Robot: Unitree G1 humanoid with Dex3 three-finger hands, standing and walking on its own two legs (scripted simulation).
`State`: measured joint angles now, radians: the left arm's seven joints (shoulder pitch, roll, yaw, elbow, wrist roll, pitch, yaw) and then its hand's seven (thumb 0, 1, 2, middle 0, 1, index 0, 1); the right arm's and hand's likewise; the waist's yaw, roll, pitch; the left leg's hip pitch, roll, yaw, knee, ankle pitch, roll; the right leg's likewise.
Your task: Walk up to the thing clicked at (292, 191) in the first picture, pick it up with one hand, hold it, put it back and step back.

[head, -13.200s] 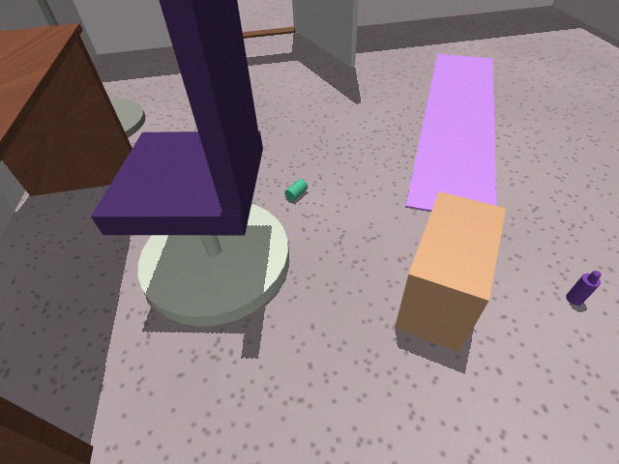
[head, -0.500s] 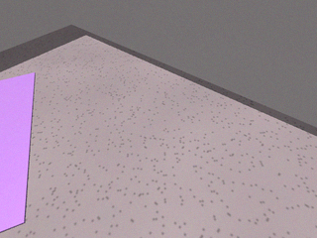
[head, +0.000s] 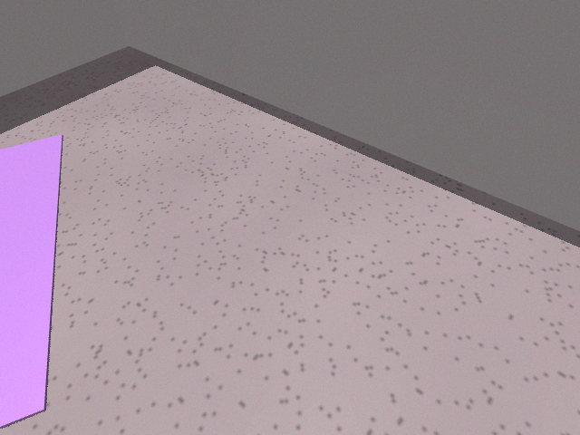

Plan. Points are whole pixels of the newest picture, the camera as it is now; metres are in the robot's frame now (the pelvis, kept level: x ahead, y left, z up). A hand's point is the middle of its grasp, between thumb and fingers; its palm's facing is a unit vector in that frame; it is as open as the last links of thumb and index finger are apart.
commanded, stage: stand
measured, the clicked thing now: out of the picture -0.04 +1.75 -0.75
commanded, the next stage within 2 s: walk up in 0.40 s
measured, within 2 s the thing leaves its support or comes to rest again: neither
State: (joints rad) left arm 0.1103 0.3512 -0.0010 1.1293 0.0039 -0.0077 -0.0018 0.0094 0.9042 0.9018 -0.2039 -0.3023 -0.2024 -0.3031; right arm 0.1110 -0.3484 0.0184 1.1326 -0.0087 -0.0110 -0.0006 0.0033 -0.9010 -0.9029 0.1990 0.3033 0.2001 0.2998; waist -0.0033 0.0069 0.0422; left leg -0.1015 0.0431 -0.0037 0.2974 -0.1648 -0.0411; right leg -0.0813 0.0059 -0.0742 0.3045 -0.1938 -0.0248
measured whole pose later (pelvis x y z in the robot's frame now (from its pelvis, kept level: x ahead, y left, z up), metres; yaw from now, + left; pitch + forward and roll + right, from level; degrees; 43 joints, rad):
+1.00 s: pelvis +0.16 +0.06 -0.01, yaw +14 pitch -3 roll +0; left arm 0.20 0.44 0.10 0.84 0.03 0.03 -0.08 0.01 0.91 0.90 -0.20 -0.30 -0.20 -0.30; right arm 0.41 -0.33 -0.05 0.88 -0.02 -0.06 0.01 0.01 -0.90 -0.90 0.20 0.30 0.20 0.30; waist -0.03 -0.10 0.08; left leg -0.21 -0.05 -0.13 0.48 -0.22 0.02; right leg -0.45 -0.06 0.05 0.93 -0.33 0.00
